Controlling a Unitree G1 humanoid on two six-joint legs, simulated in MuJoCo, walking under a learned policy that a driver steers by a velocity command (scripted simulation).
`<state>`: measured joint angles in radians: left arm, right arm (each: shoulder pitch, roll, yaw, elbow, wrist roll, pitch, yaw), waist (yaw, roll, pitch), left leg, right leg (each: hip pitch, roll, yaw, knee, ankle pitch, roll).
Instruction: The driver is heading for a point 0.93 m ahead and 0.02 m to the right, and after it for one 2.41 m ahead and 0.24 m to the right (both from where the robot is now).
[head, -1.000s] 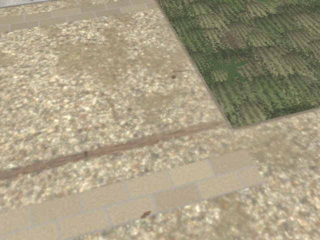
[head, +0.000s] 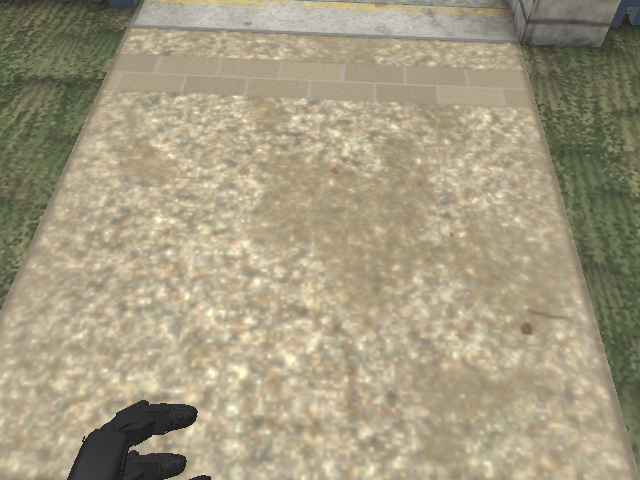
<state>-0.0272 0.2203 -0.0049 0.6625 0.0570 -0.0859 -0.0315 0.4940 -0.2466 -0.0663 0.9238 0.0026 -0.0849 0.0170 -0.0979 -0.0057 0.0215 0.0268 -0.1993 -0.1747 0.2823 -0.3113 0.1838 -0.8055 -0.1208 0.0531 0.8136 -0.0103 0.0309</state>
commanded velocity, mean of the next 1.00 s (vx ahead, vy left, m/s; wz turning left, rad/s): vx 1.00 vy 0.00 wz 0.02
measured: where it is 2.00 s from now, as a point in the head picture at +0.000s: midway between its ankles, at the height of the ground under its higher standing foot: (282, 93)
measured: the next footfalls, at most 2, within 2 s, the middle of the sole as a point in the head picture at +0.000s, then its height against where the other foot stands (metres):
right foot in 0.14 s outside the picture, level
left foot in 0.58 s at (211, 380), level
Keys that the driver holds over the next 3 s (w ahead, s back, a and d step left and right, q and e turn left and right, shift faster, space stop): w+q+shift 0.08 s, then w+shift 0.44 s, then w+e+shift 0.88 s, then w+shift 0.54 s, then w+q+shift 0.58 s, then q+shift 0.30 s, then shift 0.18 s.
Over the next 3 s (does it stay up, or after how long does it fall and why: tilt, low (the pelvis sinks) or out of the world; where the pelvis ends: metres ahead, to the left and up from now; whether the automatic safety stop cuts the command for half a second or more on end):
stays up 2.45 -0.46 0.00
